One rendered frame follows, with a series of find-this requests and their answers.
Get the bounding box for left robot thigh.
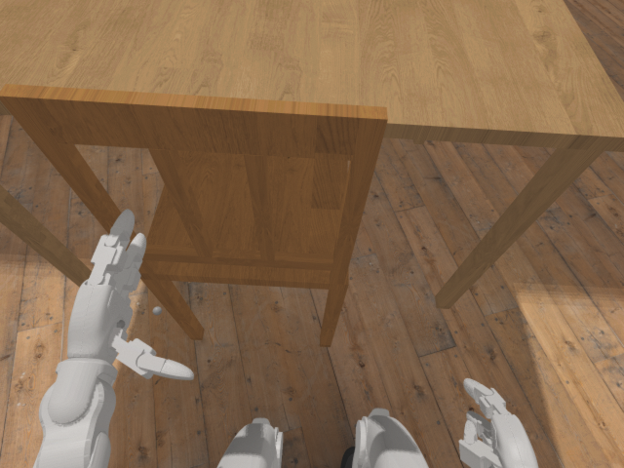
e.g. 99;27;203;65
216;423;283;468

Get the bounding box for robot right hand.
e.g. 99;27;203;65
459;378;538;468

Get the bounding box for table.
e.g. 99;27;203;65
0;0;624;309

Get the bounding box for robot left hand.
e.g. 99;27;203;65
67;209;194;380

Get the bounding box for right robot thigh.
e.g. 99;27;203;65
355;415;429;468

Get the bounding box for robot thigh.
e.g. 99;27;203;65
355;415;429;468
216;423;283;468

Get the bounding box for left robot forearm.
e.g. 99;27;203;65
33;358;118;468

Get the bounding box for chair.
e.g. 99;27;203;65
0;84;388;347

